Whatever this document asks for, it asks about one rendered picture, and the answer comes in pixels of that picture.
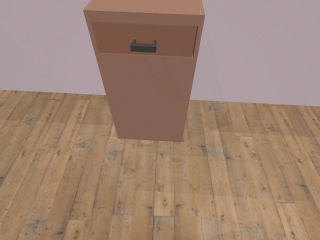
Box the handle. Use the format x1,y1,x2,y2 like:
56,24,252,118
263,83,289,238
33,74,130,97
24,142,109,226
130,39,157,53

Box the cabinet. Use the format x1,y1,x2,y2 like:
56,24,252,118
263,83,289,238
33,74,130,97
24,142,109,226
83,0,205,142

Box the drawer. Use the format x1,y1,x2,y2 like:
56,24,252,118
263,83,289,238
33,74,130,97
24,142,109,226
92,21,197,57

